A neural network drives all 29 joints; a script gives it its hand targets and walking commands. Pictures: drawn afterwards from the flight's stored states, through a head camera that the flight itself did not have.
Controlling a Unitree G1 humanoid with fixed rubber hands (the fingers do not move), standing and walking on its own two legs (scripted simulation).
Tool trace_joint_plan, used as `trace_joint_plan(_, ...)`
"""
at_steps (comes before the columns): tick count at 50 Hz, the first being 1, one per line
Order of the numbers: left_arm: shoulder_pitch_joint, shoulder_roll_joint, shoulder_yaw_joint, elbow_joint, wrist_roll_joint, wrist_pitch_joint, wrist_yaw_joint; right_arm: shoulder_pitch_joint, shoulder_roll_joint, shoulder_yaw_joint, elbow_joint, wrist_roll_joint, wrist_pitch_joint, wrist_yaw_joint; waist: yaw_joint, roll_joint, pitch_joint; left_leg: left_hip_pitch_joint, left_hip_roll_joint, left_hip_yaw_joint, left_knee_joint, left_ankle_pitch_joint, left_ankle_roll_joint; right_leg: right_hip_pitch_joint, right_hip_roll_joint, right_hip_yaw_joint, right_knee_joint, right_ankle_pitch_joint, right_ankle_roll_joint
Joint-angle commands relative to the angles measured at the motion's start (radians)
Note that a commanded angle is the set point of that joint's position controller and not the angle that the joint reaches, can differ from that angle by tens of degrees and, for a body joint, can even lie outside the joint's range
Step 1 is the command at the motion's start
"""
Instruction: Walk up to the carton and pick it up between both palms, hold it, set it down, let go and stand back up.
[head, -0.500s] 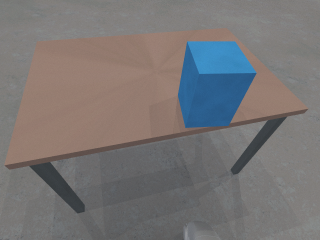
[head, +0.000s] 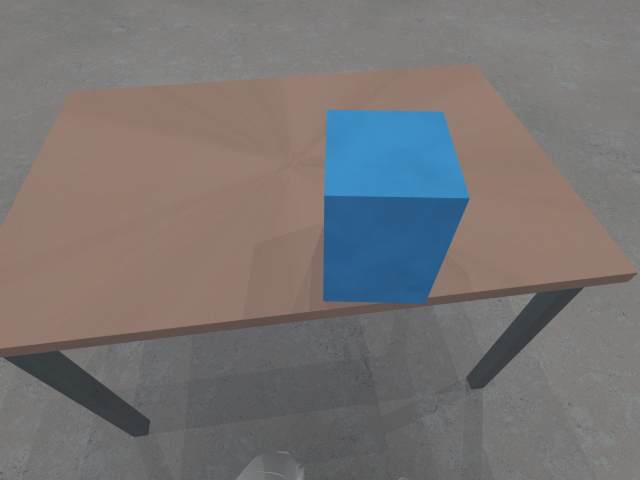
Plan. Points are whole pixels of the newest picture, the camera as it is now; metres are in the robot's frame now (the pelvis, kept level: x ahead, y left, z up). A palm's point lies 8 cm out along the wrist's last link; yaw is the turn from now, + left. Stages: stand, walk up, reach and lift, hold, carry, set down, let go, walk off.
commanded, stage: walk up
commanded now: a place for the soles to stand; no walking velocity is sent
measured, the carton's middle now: (379, 212) +0.47 -0.03 +0.04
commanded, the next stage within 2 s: reach and lift in 1.96 s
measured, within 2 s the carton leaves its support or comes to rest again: neither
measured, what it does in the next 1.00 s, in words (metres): steps on the spot: left foot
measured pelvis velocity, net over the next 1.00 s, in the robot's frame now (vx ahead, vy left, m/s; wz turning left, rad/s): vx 0.00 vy -0.02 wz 0.08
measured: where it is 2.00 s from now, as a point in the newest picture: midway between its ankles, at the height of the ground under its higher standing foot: outside the picture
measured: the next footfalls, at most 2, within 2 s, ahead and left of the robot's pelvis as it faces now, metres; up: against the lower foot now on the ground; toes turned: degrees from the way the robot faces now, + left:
left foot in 0.06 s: +0.07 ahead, +0.10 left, +0.00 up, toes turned +5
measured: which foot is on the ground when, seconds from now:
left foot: up 0.00-0.04, down 0.06-1.00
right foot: down 0.00-1.00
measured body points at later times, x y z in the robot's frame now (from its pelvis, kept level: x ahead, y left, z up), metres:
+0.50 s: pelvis +0.00 -0.03 +0.01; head +0.01 -0.03 +0.46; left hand +0.06 +0.22 -0.13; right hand +0.11 -0.26 -0.13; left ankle +0.03 +0.09 -0.72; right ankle +0.04 -0.12 -0.72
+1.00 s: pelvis +0.00 -0.02 +0.01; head +0.01 -0.01 +0.46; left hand +0.03 +0.24 -0.14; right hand +0.07 -0.26 -0.13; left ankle +0.03 +0.09 -0.72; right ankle +0.04 -0.12 -0.72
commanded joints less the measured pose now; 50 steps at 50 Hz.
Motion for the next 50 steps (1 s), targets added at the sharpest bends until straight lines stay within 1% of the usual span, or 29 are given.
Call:
trace_joint_plan(1,-0.091,0.160,0.021,-0.065,0.002,-0.022,0.019,0.090,-0.033,-0.020,-0.040,0.009,-0.016,0.011,-0.078,-0.029,-0.086,0.226,0.016,-0.020,-0.304,0.249,0.008,-0.070,-0.266,0.219,-0.128,0.170,-0.129)
trace_joint_plan(2,-0.073,0.147,0.013,-0.058,-0.003,-0.020,0.016,0.078,-0.047,-0.021,-0.036,0.005,-0.020,0.012,-0.070,0.010,-0.099,0.247,0.014,-0.041,-0.393,0.318,0.017,-0.059,-0.256,0.215,-0.107,0.156,-0.098)
trace_joint_plan(3,-0.041,0.144,0.007,-0.045,-0.011,-0.021,0.009,0.066,-0.065,-0.027,-0.044,0.004,-0.026,0.012,-0.062,0.028,-0.111,0.298,0.055,-0.105,-0.411,0.371,0.029,-0.117,-0.244,0.206,-0.086,0.084,-0.058)
trace_joint_plan(4,-0.009,0.112,-0.013,-0.043,-0.020,-0.021,0.004,0.049,-0.111,-0.033,-0.058,0.001,-0.023,0.014,-0.047,0.139,-0.098,0.280,0.164,-0.257,-0.475,0.334,0.059,-0.145,-0.197,0.179,-0.041,-0.063,-0.014)
trace_joint_plan(5,0.044,0.087,-0.017,-0.023,-0.024,-0.011,0.004,0.012,-0.136,-0.040,-0.058,0.015,-0.022,0.016,-0.017,0.190,-0.093,0.201,0.269,-0.417,-0.565,0.250,0.121,-0.086,-0.063,0.101,0.054,-0.222,0.034)
trace_joint_plan(6,0.009,0.103,-0.007,-0.026,-0.017,-0.002,0.014,-0.032,-0.188,-0.053,-0.047,0.031,-0.018,0.015,-0.026,0.162,-0.046,0.039,0.304,-0.447,-0.588,0.272,0.199,0.016,-0.003,0.111,0.135,-0.274,0.040)
trace_joint_plan(7,-0.013,0.104,-0.003,-0.028,-0.011,-0.001,0.018,-0.054,-0.177,-0.044,-0.035,0.034,-0.019,0.018,-0.030,0.154,-0.044,0.002,0.300,-0.417,-0.596,0.319,0.216,0.060,-0.007,0.123,0.137,-0.260,0.036)
trace_joint_plan(9,-0.025,0.115,-0.001,-0.019,-0.005,-0.011,0.014,-0.073,-0.156,-0.029,-0.028,0.034,-0.020,0.020,-0.031,0.120,-0.062,0.020,0.238,-0.319,-0.570,0.413,0.176,0.091,0.005,0.119,0.072,-0.155,0.027)
trace_joint_plan(10,0.000,0.100,-0.001,-0.016,-0.008,-0.019,0.012,-0.084,-0.141,-0.021,-0.024,0.026,-0.018,0.019,-0.016,0.094,-0.088,0.070,0.219,-0.282,-0.523,0.484,0.158,0.108,0.006,0.129,-0.008,-0.070,0.021)
trace_joint_plan(11,0.010,0.095,-0.003,-0.009,-0.012,-0.030,0.011,-0.094,-0.135,-0.014,-0.015,0.030,-0.019,0.020,-0.004,0.108,-0.116,0.110,0.194,-0.241,-0.469,0.570,0.132,0.133,-0.012,0.144,-0.077,0.046,0.013)
trace_joint_plan(12,0.010,0.109,-0.002,-0.004,-0.010,-0.041,0.013,-0.081,-0.128,-0.011,-0.001,0.030,-0.021,0.024,-0.012,0.075,-0.150,0.143,0.179,-0.217,-0.420,0.619,0.108,0.174,-0.044,0.166,-0.110,0.162,0.008)
trace_joint_plan(13,0.018,0.120,-0.004,0.003,-0.008,-0.053,0.014,-0.060,-0.090,0.003,0.014,0.031,-0.021,0.030,-0.020,0.037,-0.204,0.172,0.139,-0.178,-0.389,0.579,0.079,0.209,-0.079,0.193,-0.131,0.239,-0.007)
trace_joint_plan(14,-0.025,0.137,0.004,-0.004,-0.009,-0.054,0.016,-0.033,-0.074,0.007,0.020,0.038,-0.020,0.034,-0.046,0.042,-0.185,0.156,0.115,-0.160,-0.394,0.474,0.054,0.185,-0.114,0.224,-0.148,0.211,-0.028)
trace_joint_plan(15,-0.049,0.141,0.007,-0.001,-0.017,-0.051,0.013,-0.025,-0.069,0.013,0.036,0.032,-0.014,0.032,-0.064,0.013,-0.166,0.190,0.082,-0.139,-0.403,0.360,0.043,0.116,-0.129,0.233,-0.175,0.115,-0.044)
trace_joint_plan(16,-0.066,0.139,0.005,0.002,-0.024,-0.047,0.008,-0.043,-0.078,0.014,0.044,0.032,-0.008,0.029,-0.061,0.007,-0.130,0.216,0.074,-0.134,-0.409,0.312,0.042,0.044,-0.133,0.252,-0.218,0.010,-0.046)
trace_joint_plan(19,-0.061,0.147,0.005,0.012,-0.029,-0.043,0.007,-0.073,-0.111,0.008,0.066,0.029,-0.005,0.030,-0.051,0.004,-0.064,0.189,0.075,-0.147,-0.418,0.337,0.039,0.029,-0.122,0.229,-0.256,-0.011,-0.028)
trace_joint_plan(21,-0.053,0.152,0.007,0.026,-0.025,-0.043,0.007,-0.081,-0.111,0.011,0.081,0.024,-0.009,0.030,-0.046,-0.014,-0.065,0.174,0.071,-0.130,-0.417,0.292,0.039,0.039,-0.132,0.238,-0.280,-0.060,-0.028)
trace_joint_plan(24,-0.092,0.172,0.016,0.023,-0.026,-0.041,0.009,-0.069,-0.110,0.018,0.104,0.025,-0.014,0.028,-0.053,-0.092,-0.037,0.154,0.059,-0.111,-0.407,0.260,0.032,0.033,-0.149,0.228,-0.320,-0.138,-0.039)
trace_joint_plan(27,-0.082,0.162,0.011,0.034,-0.028,-0.038,0.005,-0.054,-0.111,0.016,0.129,0.019,-0.013,0.029,-0.054,-0.066,-0.041,0.178,0.048,-0.098,-0.414,0.203,0.030,0.003,-0.151,0.248,-0.359,-0.239,-0.048)
trace_joint_plan(29,-0.090,0.168,0.014,0.033,-0.021,-0.035,0.006,-0.039,-0.121,0.016,0.137,0.022,-0.017,0.030,-0.055,-0.061,-0.083,0.174,0.050,-0.108,-0.423,0.201,0.033,0.054,-0.145,0.235,-0.333,-0.241,-0.047)
trace_joint_plan(32,-0.093,0.172,0.015,0.037,-0.024,-0.031,0.007,-0.051,-0.126,0.018,0.140,0.022,-0.019,0.031,-0.052,0.003,-0.048,0.145,0.058,-0.127,-0.453,0.200,0.033,0.032,-0.125,0.222,-0.320,-0.239,-0.042)
trace_joint_plan(34,-0.088,0.170,0.013,0.047,-0.022,-0.026,0.006,-0.032,-0.142,0.014,0.146,0.026,-0.021,0.031,-0.052,0.017,-0.040,0.100,0.080,-0.164,-0.508,0.133,0.041,0.064,-0.096,0.188,-0.275,-0.245,-0.032)
trace_joint_plan(36,-0.060,0.146,0.006,0.049,-0.023,-0.027,0.002,-0.057,-0.153,0.015,0.146,0.028,-0.023,0.029,-0.030,0.096,-0.034,0.035,0.100,-0.216,-0.568,0.089,0.054,0.103,-0.062,0.171,-0.221,-0.188,-0.018)
trace_joint_plan(37,-0.052,0.152,0.007,0.052,-0.016,-0.029,0.001,-0.050,-0.151,0.018,0.151,0.028,-0.023,0.028,-0.026,0.066,-0.046,0.003,0.118,-0.244,-0.590,0.066,0.059,0.155,-0.058,0.164,-0.201,-0.174,-0.019)
trace_joint_plan(39,-0.024,0.142,-0.003,0.064,-0.020,-0.036,0.002,-0.058,-0.168,0.016,0.143,0.028,-0.025,0.027,-0.011,0.098,-0.070,0.005,0.132,-0.261,-0.603,0.118,0.061,0.183,-0.039,0.163,-0.174,-0.104,-0.013)
trace_joint_plan(40,-0.022,0.148,-0.004,0.070,-0.016,-0.038,0.004,-0.050,-0.171,0.014,0.150,0.035,-0.026,0.028,-0.017,0.107,-0.073,-0.004,0.141,-0.281,-0.624,0.123,0.066,0.198,-0.037,0.152,-0.151,-0.088,-0.015)
trace_joint_plan(44,-0.005,0.148,-0.009,0.083,-0.013,-0.045,0.007,-0.033,-0.185,0.013,0.157,0.030,-0.022,0.025,-0.019,0.094,-0.071,0.011,0.150,-0.294,-0.632,0.135,0.069,0.185,-0.029,0.152,-0.148,-0.069,-0.010)
trace_joint_plan(49,0.002,0.156,-0.015,0.097,-0.017,-0.057,0.013,-0.046,-0.158,0.020,0.169,0.028,-0.017,0.029,-0.028,0.070,-0.089,0.101,0.113,-0.217,-0.545,0.301,0.055,0.136,-0.068,0.171,-0.192,-0.021,-0.014)
trace_joint_plan(50,0.010,0.155,-0.021,0.100,-0.017,-0.060,0.012,-0.052,-0.155,0.021,0.169,0.032,-0.016,0.030,-0.032,0.070,-0.085,0.116,0.104,-0.209,-0.532,0.290,0.050,0.116,-0.069,0.173,-0.209,-0.029,-0.010)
